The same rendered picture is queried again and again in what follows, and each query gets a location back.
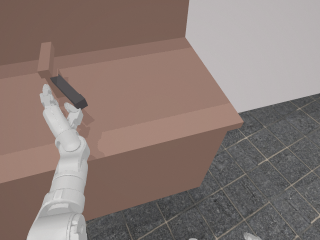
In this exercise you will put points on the robot left forearm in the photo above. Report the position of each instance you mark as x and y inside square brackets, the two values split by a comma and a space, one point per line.
[67, 189]

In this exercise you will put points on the left robot hand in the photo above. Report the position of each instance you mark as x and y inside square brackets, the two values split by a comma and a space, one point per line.
[54, 116]

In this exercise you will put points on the counter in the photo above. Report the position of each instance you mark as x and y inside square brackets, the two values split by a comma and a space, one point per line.
[155, 118]

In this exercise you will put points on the tap lever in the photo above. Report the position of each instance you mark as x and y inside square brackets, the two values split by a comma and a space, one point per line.
[77, 99]

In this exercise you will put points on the left robot upper arm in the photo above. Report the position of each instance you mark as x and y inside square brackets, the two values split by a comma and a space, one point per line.
[64, 226]

